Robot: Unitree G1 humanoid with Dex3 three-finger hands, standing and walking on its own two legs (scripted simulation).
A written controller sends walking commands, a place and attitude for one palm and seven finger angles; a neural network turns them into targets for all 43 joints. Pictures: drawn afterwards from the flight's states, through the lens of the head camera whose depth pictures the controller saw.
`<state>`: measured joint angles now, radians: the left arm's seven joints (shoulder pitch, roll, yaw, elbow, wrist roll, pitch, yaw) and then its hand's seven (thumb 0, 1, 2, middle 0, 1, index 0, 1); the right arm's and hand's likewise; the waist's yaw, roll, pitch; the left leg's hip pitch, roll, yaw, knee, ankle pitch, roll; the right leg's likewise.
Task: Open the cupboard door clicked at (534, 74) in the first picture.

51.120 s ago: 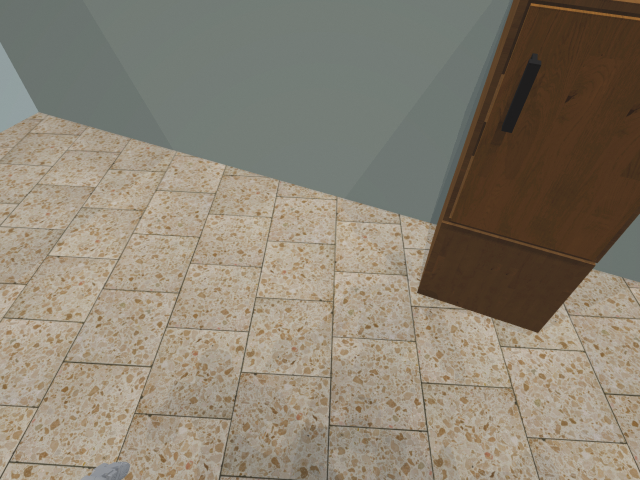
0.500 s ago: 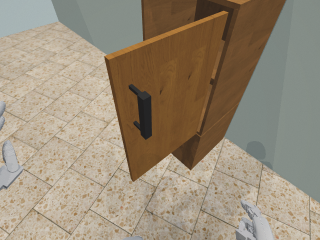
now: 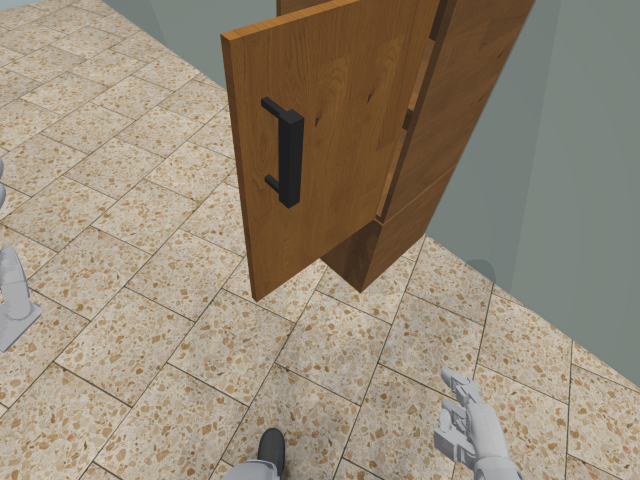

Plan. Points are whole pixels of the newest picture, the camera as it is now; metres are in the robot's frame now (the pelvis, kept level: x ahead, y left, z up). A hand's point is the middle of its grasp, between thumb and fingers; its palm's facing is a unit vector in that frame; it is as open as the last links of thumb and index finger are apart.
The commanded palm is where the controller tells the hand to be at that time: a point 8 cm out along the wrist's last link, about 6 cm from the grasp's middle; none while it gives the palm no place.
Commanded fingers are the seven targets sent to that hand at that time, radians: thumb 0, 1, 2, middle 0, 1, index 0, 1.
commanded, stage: stop stepping back and stand still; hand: left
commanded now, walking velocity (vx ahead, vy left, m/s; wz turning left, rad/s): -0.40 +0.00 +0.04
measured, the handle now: (280, 155) +0.51 +0.12 +0.10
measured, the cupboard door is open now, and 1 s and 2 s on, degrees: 87 87 87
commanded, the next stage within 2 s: let the arm hang, fingers relaxed in 0.82 s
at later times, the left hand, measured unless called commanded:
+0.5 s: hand out of the picture +0.10 +0.25 +0.19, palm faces +0.41 -0.79 -0.46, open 7.4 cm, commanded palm +0.06 +0.29 +0.19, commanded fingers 0.00 0.90 0.90 -0.20 -0.30 -0.20 -0.30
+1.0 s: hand out of the picture +0.11 +0.28 +0.10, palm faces +0.34 -0.78 -0.53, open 7.4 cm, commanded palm none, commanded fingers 0.00 0.90 0.90 -0.20 -0.30 -0.20 -0.30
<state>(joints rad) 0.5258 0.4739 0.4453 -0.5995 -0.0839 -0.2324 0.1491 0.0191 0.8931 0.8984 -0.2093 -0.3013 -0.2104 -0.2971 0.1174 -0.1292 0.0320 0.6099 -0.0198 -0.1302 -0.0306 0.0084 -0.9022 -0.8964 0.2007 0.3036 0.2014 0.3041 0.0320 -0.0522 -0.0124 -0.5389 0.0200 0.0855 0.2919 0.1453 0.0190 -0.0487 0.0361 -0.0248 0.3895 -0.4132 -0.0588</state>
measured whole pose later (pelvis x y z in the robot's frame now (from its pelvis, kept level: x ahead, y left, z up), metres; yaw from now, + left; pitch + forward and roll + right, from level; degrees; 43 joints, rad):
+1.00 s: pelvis -0.09 +0.00 +0.01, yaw +6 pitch +0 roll +1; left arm 0.37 0.37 0.26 -0.13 0.03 -0.13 0.07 0.01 0.89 0.90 -0.21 -0.30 -0.21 -0.30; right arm 0.19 -0.22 -0.02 0.73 0.00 -0.06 0.01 0.01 -0.90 -0.90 0.20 0.30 0.20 0.30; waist 0.01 0.06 0.00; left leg -0.42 0.02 0.05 0.97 -0.50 0.00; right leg -0.31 -0.01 -0.15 0.58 -0.29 -0.10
